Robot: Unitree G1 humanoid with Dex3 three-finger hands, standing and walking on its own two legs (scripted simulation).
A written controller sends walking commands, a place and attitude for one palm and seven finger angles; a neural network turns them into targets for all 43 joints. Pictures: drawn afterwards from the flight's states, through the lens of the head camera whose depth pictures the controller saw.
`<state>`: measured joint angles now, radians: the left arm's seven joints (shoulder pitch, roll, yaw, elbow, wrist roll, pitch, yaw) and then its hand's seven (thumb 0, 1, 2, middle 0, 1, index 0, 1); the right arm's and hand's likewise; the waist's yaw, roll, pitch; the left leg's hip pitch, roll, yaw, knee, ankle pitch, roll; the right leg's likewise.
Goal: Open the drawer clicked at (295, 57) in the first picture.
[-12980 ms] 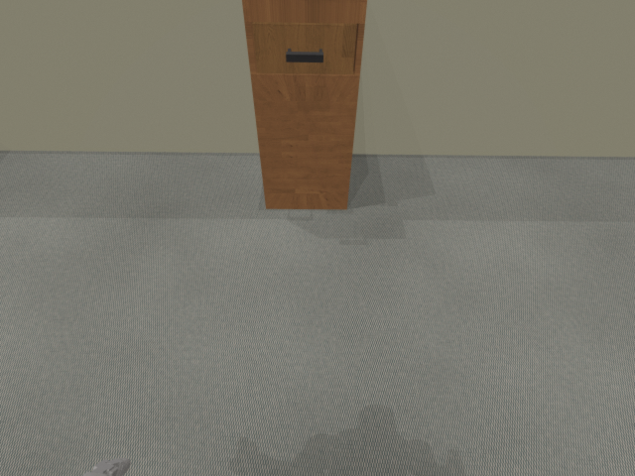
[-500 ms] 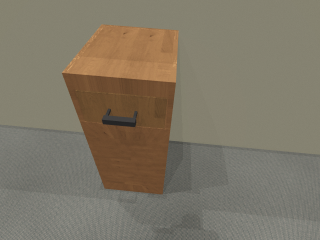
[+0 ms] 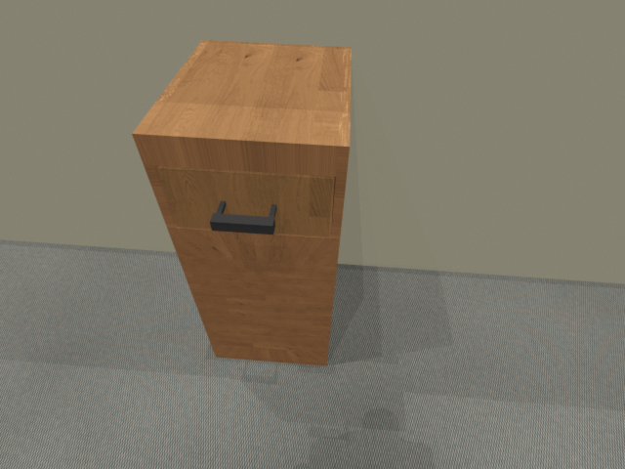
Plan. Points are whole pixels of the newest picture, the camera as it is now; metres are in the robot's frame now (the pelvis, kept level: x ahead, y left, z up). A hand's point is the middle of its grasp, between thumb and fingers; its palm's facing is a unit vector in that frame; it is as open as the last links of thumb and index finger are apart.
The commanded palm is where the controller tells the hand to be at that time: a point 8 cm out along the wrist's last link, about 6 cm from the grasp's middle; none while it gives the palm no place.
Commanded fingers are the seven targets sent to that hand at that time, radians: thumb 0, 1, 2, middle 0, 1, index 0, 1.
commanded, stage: look again from close up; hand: left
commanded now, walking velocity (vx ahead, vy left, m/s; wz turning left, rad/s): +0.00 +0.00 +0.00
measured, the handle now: (245, 215) +0.57 +0.17 -0.04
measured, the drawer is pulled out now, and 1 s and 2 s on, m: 0.00 0.00 0.00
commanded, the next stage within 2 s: raise the hand with hooked fingers in 0.56 s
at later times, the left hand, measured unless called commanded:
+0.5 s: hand out of the picture -0.01 +0.13 -0.18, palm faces +0.04 -0.99 -0.15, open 7.4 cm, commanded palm none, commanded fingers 0.00 0.90 0.90 -0.20 -0.30 -0.20 -0.30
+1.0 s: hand (241, 388) +0.23 +0.11 -0.03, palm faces -0.01 -0.47 -0.88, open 8.1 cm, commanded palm +0.16 +0.17 -0.03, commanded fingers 0.00 0.48 0.72 -0.23 -0.57 -0.23 -0.57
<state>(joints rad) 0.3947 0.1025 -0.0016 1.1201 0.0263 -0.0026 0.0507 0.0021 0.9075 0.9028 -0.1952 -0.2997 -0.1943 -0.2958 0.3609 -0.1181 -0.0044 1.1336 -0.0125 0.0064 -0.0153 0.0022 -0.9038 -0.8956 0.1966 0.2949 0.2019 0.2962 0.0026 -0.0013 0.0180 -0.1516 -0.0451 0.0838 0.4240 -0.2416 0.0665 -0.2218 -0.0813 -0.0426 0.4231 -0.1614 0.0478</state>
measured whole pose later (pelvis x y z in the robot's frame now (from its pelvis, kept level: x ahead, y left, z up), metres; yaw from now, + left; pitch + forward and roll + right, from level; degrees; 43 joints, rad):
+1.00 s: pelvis +0.01 -0.04 -0.02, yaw -2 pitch +4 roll +3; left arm 0.37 0.20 -0.15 0.03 0.79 0.00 0.36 0.02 0.72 0.81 -0.21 -0.43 -0.20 -0.43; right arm 0.16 -0.29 -0.04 0.58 -0.04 -0.13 0.00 0.02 -0.91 -0.90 0.20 0.29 0.20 0.30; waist 0.00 0.04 -0.10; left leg -0.37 0.00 0.12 0.65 -0.36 0.01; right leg -0.50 -0.02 0.03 0.73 -0.31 -0.01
